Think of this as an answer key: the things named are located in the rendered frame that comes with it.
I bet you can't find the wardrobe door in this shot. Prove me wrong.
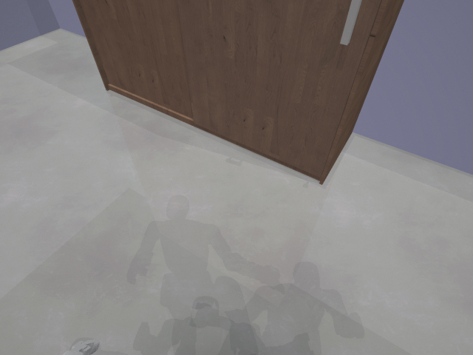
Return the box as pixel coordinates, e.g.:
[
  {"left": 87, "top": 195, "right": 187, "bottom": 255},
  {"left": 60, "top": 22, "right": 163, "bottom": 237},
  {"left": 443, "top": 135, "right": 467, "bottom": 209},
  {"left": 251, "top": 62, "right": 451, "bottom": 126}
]
[
  {"left": 178, "top": 0, "right": 382, "bottom": 177},
  {"left": 80, "top": 0, "right": 193, "bottom": 118}
]

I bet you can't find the left robot hand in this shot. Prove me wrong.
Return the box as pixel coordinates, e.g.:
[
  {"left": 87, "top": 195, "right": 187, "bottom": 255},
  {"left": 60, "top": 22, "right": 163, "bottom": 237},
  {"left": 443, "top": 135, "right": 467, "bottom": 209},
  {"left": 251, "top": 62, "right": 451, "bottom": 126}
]
[{"left": 63, "top": 339, "right": 100, "bottom": 355}]

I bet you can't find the handle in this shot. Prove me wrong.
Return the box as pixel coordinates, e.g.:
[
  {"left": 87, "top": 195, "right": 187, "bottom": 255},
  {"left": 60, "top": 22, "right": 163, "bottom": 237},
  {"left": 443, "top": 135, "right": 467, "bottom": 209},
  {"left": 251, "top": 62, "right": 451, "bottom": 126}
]
[{"left": 340, "top": 0, "right": 362, "bottom": 45}]

